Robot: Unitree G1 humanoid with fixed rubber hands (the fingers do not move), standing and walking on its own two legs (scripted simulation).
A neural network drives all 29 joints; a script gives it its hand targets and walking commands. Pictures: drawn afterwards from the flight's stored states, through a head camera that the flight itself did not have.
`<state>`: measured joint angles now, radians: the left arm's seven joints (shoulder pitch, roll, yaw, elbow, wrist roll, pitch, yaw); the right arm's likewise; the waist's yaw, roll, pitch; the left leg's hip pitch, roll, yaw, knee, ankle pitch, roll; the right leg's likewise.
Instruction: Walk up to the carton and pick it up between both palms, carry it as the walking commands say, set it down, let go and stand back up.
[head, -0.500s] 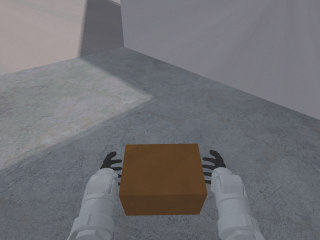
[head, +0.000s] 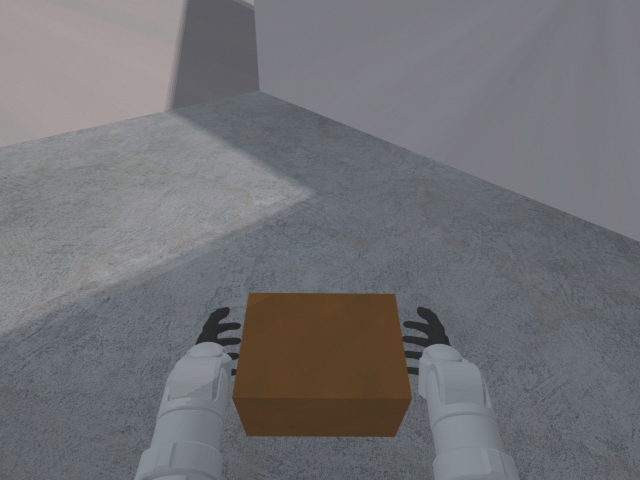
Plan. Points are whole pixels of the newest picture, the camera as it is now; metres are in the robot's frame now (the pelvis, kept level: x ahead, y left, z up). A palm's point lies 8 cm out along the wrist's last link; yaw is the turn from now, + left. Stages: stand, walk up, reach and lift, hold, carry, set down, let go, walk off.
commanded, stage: reach and lift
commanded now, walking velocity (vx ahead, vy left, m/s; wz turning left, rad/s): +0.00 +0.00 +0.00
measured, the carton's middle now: (321, 364) +0.33 +0.00 -0.03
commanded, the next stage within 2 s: hold in 0.36 s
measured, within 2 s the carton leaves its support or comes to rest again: neither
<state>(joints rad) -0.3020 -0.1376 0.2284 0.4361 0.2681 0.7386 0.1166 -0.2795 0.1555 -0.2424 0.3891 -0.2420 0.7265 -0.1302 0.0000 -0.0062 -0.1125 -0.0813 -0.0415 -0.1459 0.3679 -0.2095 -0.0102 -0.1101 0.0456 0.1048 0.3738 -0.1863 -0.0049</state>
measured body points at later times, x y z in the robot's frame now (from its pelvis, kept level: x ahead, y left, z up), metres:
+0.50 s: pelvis -0.01 +0.01 +0.00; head -0.09 +0.01 +0.44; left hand +0.29 +0.15 +0.03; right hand +0.28 -0.15 +0.03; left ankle +0.00 +0.13 -0.75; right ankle +0.01 -0.12 -0.75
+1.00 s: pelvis -0.01 +0.01 -0.01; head -0.07 +0.00 +0.44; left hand +0.29 +0.16 +0.03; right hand +0.29 -0.15 +0.03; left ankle +0.00 +0.13 -0.74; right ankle +0.02 -0.12 -0.75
